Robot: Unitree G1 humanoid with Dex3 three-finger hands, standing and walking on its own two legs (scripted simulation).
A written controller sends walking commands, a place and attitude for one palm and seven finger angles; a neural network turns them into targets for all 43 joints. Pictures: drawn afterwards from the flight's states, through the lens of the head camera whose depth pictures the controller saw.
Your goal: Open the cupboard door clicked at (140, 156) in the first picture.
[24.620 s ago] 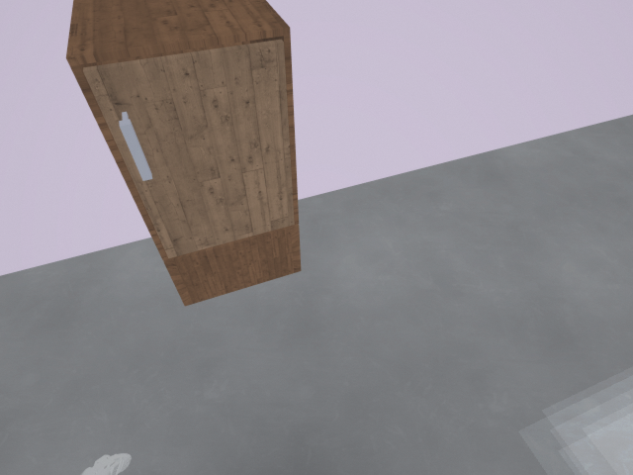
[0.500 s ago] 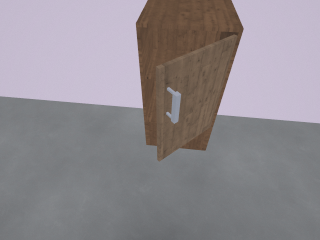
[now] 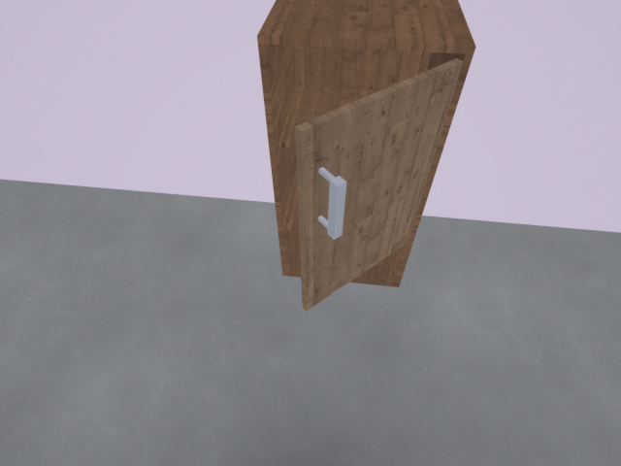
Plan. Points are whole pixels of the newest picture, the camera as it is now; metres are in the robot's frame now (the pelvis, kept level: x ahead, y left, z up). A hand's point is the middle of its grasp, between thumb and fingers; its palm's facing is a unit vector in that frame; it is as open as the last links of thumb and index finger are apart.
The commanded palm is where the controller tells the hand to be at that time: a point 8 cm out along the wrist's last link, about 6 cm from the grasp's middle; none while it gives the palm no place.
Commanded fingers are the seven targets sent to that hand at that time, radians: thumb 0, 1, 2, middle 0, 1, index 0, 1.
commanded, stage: look to check the result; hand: left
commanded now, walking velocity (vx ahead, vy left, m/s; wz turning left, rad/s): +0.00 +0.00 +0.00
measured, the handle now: (329, 203) +0.59 +0.00 -0.05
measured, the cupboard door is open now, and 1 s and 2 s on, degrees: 44 44 44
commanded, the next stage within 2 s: walk to a spot facing it in 0.20 s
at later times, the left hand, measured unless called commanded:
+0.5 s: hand out of the picture +0.00 +0.16 -0.18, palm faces +0.02 -0.98 -0.19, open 7.4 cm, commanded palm none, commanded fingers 0.00 0.90 0.90 -0.20 -0.30 -0.20 -0.30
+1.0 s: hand out of the picture +0.12 +0.15 -0.16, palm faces -0.21 -0.92 -0.32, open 7.4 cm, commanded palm none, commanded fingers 0.00 0.90 0.90 -0.20 -0.30 -0.20 -0.30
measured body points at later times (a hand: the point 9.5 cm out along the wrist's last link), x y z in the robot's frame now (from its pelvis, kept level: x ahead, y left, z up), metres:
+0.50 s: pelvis +0.01 -0.01 +0.00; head +0.03 -0.02 +0.45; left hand +0.00 +0.21 -0.16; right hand +0.00 -0.22 -0.17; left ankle +0.04 +0.12 -0.74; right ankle -0.01 -0.09 -0.74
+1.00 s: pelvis -0.01 -0.04 -0.01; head +0.03 -0.08 +0.44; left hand +0.13 +0.20 -0.13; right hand -0.01 -0.30 -0.17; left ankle +0.02 +0.11 -0.67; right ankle -0.02 -0.12 -0.74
